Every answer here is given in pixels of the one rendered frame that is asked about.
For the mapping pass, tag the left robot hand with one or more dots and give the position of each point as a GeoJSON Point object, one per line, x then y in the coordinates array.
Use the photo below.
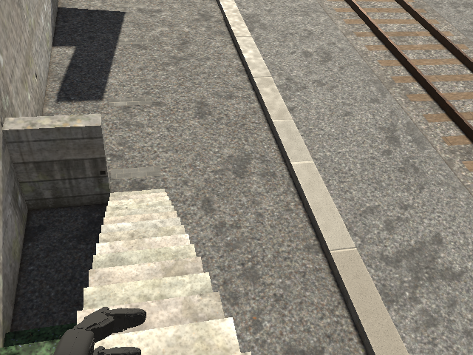
{"type": "Point", "coordinates": [97, 326]}

